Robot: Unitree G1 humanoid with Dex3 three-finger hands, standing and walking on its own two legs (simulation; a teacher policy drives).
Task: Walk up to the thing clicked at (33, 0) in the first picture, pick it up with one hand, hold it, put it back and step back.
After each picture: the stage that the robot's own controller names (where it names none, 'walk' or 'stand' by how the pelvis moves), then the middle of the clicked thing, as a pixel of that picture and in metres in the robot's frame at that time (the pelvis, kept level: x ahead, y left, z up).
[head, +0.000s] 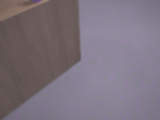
stand; out of the picture +1.04 +0.34 +0.08
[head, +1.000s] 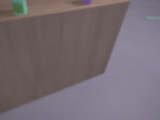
walk; out of the picture +0.97 +0.01 +0.10
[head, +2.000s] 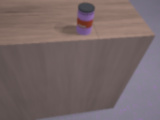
walk; (85, 19) +0.61 +0.02 +0.11
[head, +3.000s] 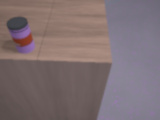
stand; (21, 35) +0.49 +0.24 +0.12
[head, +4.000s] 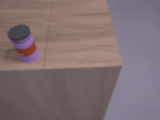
stand; (24, 44) +0.45 +0.22 +0.10
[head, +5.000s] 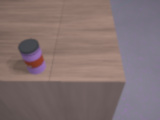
stand; (33, 57) +0.43 +0.21 +0.08
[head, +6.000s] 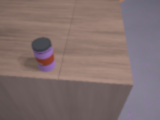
stand; (44, 55) +0.44 +0.18 +0.08
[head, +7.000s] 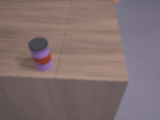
stand; (41, 55) +0.45 +0.20 +0.08
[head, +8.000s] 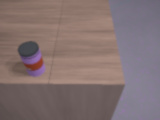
stand; (32, 59) +0.42 +0.21 +0.07
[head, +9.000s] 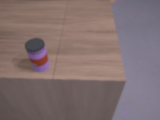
stand; (38, 55) +0.44 +0.20 +0.08
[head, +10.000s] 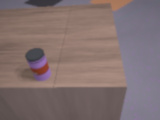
rise first; (39, 65) +0.41 +0.23 +0.08
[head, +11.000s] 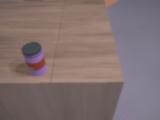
go down; (35, 59) +0.43 +0.21 +0.08
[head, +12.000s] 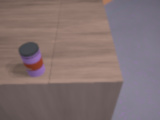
go down; (32, 60) +0.43 +0.21 +0.09
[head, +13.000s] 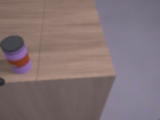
close in; (17, 55) +0.42 +0.22 +0.10
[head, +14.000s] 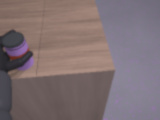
close; (19, 52) +0.44 +0.23 +0.11
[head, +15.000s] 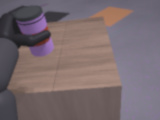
lift; (36, 32) +0.34 +0.13 +0.31
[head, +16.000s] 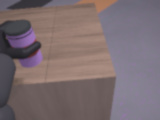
lift; (25, 44) +0.36 +0.18 +0.24
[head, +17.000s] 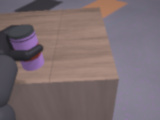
hold; (27, 48) +0.35 +0.18 +0.23
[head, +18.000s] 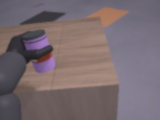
hold; (39, 51) +0.36 +0.15 +0.24
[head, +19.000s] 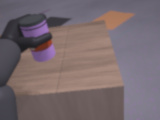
crouch; (38, 38) +0.34 +0.13 +0.30
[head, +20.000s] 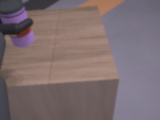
crouch; (17, 24) +0.40 +0.20 +0.28
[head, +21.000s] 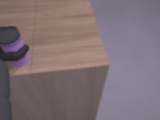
lower; (14, 48) +0.45 +0.22 +0.11
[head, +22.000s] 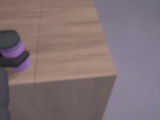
lower; (15, 52) +0.42 +0.23 +0.12
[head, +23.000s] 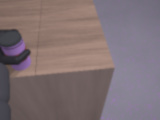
lower; (16, 51) +0.43 +0.22 +0.12
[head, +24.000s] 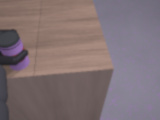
lower; (14, 51) +0.43 +0.23 +0.12
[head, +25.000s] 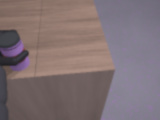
loosen; (14, 52) +0.43 +0.23 +0.12
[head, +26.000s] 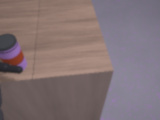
withdraw; (11, 54) +0.42 +0.23 +0.11
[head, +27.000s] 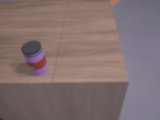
sink last; (36, 59) +0.42 +0.22 +0.10
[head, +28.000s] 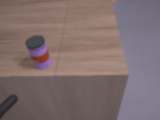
stand; (39, 53) +0.44 +0.22 +0.10
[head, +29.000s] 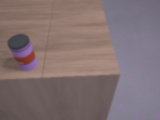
stand; (23, 53) +0.43 +0.23 +0.11
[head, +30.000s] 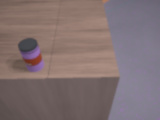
stand; (32, 55) +0.45 +0.22 +0.08
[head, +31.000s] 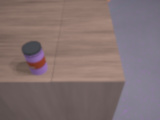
stand; (35, 58) +0.43 +0.22 +0.07
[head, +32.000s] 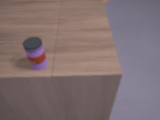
stand; (36, 54) +0.46 +0.21 +0.08
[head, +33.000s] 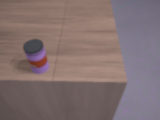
stand; (37, 57) +0.43 +0.20 +0.07
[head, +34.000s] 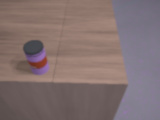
stand; (37, 58) +0.43 +0.20 +0.07
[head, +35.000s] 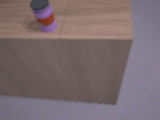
walk; (44, 15) +0.58 +0.19 +0.09
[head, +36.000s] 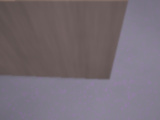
walk; out of the picture +0.83 +0.14 +0.09
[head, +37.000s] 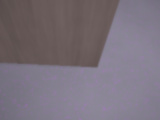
walk; out of the picture +0.95 +0.18 +0.08
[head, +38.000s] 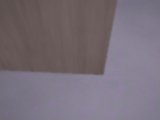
stand; out of the picture +1.06 +0.17 +0.09
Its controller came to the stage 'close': yes
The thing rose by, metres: 0.23
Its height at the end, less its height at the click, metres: +0.00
